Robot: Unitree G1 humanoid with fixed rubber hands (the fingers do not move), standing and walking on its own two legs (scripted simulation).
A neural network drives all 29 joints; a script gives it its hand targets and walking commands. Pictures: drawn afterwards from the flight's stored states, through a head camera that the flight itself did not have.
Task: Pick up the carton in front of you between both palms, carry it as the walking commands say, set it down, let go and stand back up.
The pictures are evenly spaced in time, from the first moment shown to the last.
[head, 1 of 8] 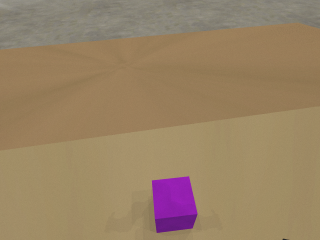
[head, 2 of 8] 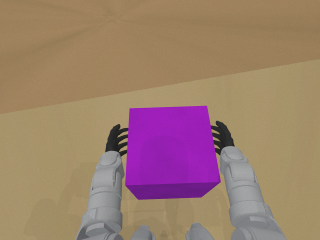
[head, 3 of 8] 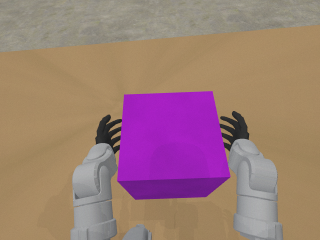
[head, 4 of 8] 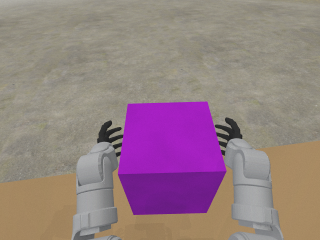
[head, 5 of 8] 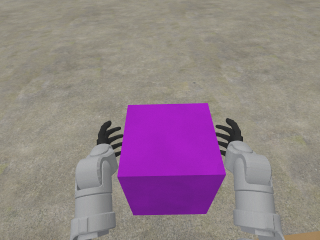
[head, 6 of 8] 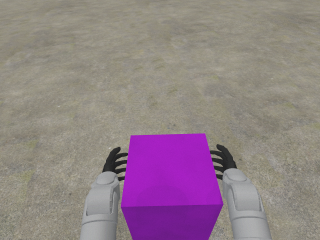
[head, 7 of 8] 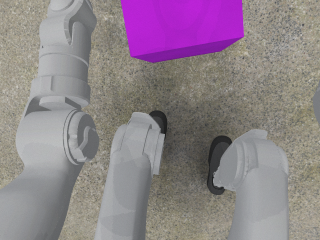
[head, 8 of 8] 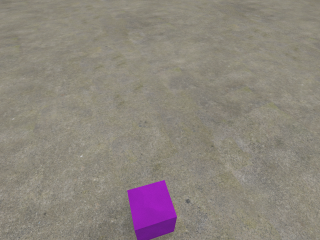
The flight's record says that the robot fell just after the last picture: no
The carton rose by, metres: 0.68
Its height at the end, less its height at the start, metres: -0.47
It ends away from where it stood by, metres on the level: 5.32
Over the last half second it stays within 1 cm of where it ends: yes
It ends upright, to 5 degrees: yes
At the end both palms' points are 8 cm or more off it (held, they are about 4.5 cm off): yes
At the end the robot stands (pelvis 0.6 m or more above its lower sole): yes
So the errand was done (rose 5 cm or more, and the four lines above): yes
